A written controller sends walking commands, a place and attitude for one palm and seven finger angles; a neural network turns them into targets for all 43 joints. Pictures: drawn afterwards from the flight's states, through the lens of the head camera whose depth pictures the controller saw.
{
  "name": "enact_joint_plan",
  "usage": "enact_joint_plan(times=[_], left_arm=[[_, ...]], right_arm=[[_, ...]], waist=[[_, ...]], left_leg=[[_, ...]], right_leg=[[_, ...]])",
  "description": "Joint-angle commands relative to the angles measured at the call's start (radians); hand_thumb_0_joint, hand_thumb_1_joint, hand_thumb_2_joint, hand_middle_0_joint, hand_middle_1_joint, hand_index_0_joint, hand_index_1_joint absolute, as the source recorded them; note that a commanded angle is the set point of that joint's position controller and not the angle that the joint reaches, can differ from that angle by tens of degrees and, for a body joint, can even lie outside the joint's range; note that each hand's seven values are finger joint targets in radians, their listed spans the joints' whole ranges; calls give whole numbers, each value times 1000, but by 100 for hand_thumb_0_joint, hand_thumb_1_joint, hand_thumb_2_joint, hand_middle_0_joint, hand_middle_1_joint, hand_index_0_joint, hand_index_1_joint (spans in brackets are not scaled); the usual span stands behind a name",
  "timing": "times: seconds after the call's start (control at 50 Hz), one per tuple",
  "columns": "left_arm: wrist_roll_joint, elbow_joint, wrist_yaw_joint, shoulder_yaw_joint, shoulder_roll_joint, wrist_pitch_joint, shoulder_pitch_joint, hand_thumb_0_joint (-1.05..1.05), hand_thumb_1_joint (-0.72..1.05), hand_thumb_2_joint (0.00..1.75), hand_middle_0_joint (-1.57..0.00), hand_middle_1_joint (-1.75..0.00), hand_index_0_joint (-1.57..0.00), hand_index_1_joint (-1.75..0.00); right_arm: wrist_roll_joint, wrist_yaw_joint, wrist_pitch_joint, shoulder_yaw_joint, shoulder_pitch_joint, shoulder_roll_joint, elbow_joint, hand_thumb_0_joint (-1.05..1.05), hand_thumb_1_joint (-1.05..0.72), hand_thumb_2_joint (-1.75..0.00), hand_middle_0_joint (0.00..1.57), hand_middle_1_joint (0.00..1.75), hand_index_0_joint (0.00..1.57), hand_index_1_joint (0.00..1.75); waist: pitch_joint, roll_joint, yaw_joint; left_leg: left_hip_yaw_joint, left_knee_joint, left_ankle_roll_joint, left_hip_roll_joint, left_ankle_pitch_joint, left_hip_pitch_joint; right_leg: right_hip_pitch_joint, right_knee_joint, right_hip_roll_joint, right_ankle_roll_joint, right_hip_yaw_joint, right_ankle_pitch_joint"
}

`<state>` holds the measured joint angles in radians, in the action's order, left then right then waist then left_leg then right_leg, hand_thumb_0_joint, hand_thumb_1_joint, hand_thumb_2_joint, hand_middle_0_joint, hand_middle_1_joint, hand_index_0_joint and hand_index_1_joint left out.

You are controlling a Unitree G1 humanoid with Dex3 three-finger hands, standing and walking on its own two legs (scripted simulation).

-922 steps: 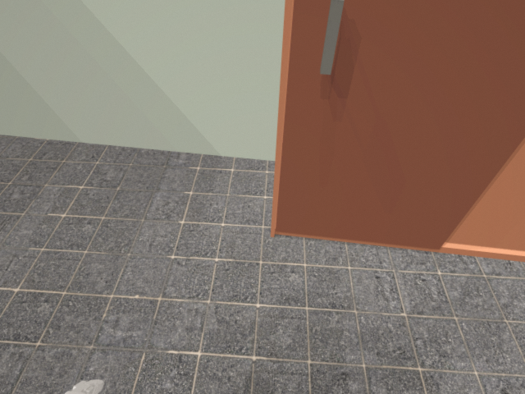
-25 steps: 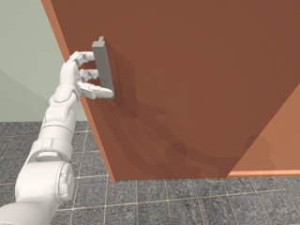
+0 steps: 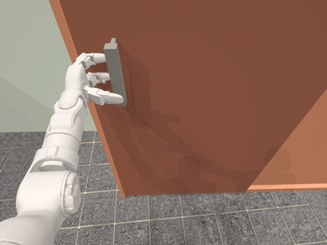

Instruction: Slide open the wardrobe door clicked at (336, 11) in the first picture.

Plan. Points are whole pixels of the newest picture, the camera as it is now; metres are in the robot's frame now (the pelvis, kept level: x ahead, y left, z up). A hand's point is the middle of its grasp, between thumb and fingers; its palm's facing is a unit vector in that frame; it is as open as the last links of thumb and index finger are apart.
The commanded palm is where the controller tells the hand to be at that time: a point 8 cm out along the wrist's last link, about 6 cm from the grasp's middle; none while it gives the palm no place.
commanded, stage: slide the fingers in behind the handle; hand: left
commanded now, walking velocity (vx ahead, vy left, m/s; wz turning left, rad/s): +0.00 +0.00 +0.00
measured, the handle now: (117, 73) +0.51 +0.13 +0.17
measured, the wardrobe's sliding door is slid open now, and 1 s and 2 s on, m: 0.00 0.00 0.00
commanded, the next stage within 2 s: grip the handle and tug to test in 1.44 s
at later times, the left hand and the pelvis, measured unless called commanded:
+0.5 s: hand (112, 82) +0.46 +0.13 +0.18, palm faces +0.06 -1.00 +0.01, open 13.9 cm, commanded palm +0.44 +0.17 +0.17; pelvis +0.00 +0.00 +0.00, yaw +0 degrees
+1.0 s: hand (124, 81) +0.46 +0.10 +0.18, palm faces +0.07 -1.00 +0.00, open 14.0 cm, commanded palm +0.43 +0.14 +0.17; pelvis +0.00 -0.01 +0.00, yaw +1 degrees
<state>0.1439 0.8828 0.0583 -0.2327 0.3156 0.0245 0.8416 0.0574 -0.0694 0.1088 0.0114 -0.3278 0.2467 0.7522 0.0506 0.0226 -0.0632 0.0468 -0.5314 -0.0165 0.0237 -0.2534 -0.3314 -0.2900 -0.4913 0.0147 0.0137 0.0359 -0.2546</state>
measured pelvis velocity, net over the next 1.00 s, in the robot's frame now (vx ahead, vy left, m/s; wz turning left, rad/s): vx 0.00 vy -0.01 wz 0.01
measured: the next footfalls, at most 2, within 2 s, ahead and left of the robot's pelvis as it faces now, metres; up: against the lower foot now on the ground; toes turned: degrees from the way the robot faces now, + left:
none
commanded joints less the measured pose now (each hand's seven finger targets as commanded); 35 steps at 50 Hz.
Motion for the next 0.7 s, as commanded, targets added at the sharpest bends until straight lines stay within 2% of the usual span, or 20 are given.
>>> enact_joint_plan(times=[0.0, 0.04, 0.1, 0.14, 0.16, 0.2, 0.26, 0.32, 0.34, 0.36, 0.38, 0.44, 0.46, 0.48, 0.5, 0.54, 0.56, 0.62, 0.64, 0.68], left_arm=[[-2, -259, -12, 4, 148, -69, 541, 0, -50, 30, -30, -120, -30, -120], [-6, -268, -25, -1, 154, -77, 540, 0, -50, 30, -30, -120, -30, -120], [-10, -271, -41, 6, 143, -86, 595, 0, -50, 30, -30, -120, -30, -120], [-17, -273, -54, -40, 199, -93, 580, 0, -50, 30, -30, -120, -30, -120], [-19, -307, -53, -2, 159, -100, 593, 0, -50, 30, -30, -120, -30, -120], [-21, -308, -51, 41, 100, -99, 574, 0, -50, 30, -30, -120, -30, -120], [-10, -290, -49, 65, 68, -87, 584, 0, -50, 30, -30, -120, -30, -120], [3, -264, -50, 32, 89, -67, 551, 0, -50, 30, -30, -120, -30, -120], [1, -241, -55, 2, 117, -59, 519, 0, -50, 30, -30, -120, -30, -120], [-1, -263, -58, 27, 91, -58, 546, 0, -50, 30, -30, -120, -30, -120], [-1, -264, -59, 31, 78, -56, 531, 0, -50, 30, -30, -120, -30, -120], [-12, -259, -64, 34, 87, -58, 534, 0, -50, 30, -30, -120, -30, -120], [-15, -276, -66, 52, 66, -61, 550, 0, -50, 30, -30, -120, -30, -120], [-16, -279, -68, 69, 41, -61, 552, 0, -50, 30, -30, -120, -30, -120], [-14, -269, -70, 67, 40, -60, 557, 0, -50, 30, -30, -120, -30, -120], [-17, -275, -77, 33, 85, -66, 551, 0, -50, 30, -30, -120, -30, -120], [-12, -301, -77, 44, 69, -67, 551, 0, -50, 30, -30, -120, -30, -120], [-11, -276, -77, 43, 67, -61, 549, 0, -50, 30, -30, -120, -30, -120], [-15, -263, -81, 24, 89, -60, 533, 0, -50, 30, -30, -120, -30, -120], [-17, -301, -83, 50, 61, -67, 566, 0, -50, 30, -30, -120, -30, -120]], right_arm=[[0, -8, 49, -48, 15, 145, -113, 0, -90, -90, 20, 30, 20, 30], [-3, -8, 48, -49, 13, 148, -110, 0, -90, -90, 20, 30, 20, 30], [-6, -7, 55, -50, 14, 142, -102, 0, -90, -90, 20, 30, 20, 30], [-11, -8, 52, -50, 9, 150, -99, 0, -90, -90, 20, 30, 20, 30], [-10, -5, 55, -48, 12, 142, -105, 0, -90, -90, 20, 30, 20, 30], [-8, -1, 60, -49, 18, 133, -104, 0, -90, -90, 20, 30, 20, 30], [-5, 0, 59, -52, 17, 138, -96, 0, -90, -90, 20, 30, 20, 30], [-3, -2, 54, -51, 24, 139, -94, 0, -90, -90, 20, 30, 20, 30], [-6, -4, 49, -51, 24, 145, -94, 0, -90, -90, 20, 30, 20, 30], [-6, -2, 50, -48, 24, 140, -97, 0, -90, -90, 20, 30, 20, 30], [-5, -1, 51, -49, 28, 134, -98, 0, -90, -90, 20, 30, 20, 30], [-7, -1, 47, -48, 25, 139, -99, 0, -90, -90, 20, 30, 20, 30], [-6, 0, 48, -47, 31, 133, -101, 0, -90, -90, 20, 30, 20, 30], [-6, 2, 50, -48, 31, 128, -102, 0, -90, -90, 20, 30, 20, 30], [-7, 3, 52, -47, 31, 129, -99, 0, -90, -90, 20, 30, 20, 30], [-10, -1, 47, -51, 28, 137, -98, 0, -90, -90, 20, 30, 20, 30], [-9, 0, 48, -50, 36, 132, -106, 0, -90, -90, 20, 30, 20, 30], [-8, 0, 46, -47, 34, 128, -99, 0, -90, -90, 20, 30, 20, 30], [-11, -1, 44, -48, 30, 134, -98, 0, -90, -90, 20, 30, 20, 30], [-10, 2, 47, -47, 39, 125, -103, 0, -90, -90, 20, 30, 20, 30]], waist=[[272, -12, -17], [279, 1, -13], [296, -9, -23], [329, 4, -9], [353, 22, -13], [347, 48, -17], [309, 2, -33], [301, -20, -14], [294, -27, -3], [303, -32, -13], [297, -34, -9], [274, -47, -13], [274, -14, -15], [272, -15, -17], [268, -27, -19], [289, -35, -10], [317, -13, -6], [299, -37, -11], [292, -45, -5], [304, -27, -11]], left_leg=[[-55, 49, -10, -10, 189, 178], [-58, 47, -9, -9, 192, 187], [-61, 46, -7, -8, 181, 191], [-60, 46, -5, -9, 204, 197], [-62, 44, -3, -10, 237, 215], [-60, 36, 2, -7, 257, 236], [-68, 41, 1, -2, 247, 230], [-62, 48, 0, -6, 229, 200], [-59, 48, -2, -9, 225, 192], [-57, 50, -4, -10, 240, 194], [-55, 47, -4, -9, 241, 193], [-53, 48, -6, -11, 223, 180], [-51, 48, -6, -11, 232, 188], [-53, 45, -4, -11, 226, 190], [-54, 44, -5, -10, 213, 188], [-55, 47, -7, -11, 218, 195], [-52, 48, -6, -13, 230, 201], [-45, 44, -7, -15, 220, 181], [-47, 46, -9, -16, 214, 177], [-42, 44, -11, -18, 217, 185]], right_leg=[[10, 58, 19, 9, -12, 206], [8, 56, 21, 9, -11, 196], [-3, 53, 21, 8, -11, 187], [24, 47, 20, 11, -13, 206], [28, 39, 19, 11, -11, 235], [9, 37, 23, 11, -7, 244], [-4, 45, 25, 9, -1, 233], [17, 49, 24, 11, -4, 233], [28, 50, 24, 11, -4, 230], [35, 49, 20, 9, -5, 252], [32, 49, 22, 9, -6, 254], [34, 53, 20, 8, -7, 242], [26, 51, 18, 9, -9, 251], [17, 49, 20, 9, -7, 241], [8, 53, 21, 8, -7, 229], [31, 52, 20, 9, -9, 232], [42, 49, 18, 10, -12, 249], [43, 51, 19, 7, -13, 257], [48, 54, 19, 7, -14, 250], [47, 54, 17, 5, -19, 264]])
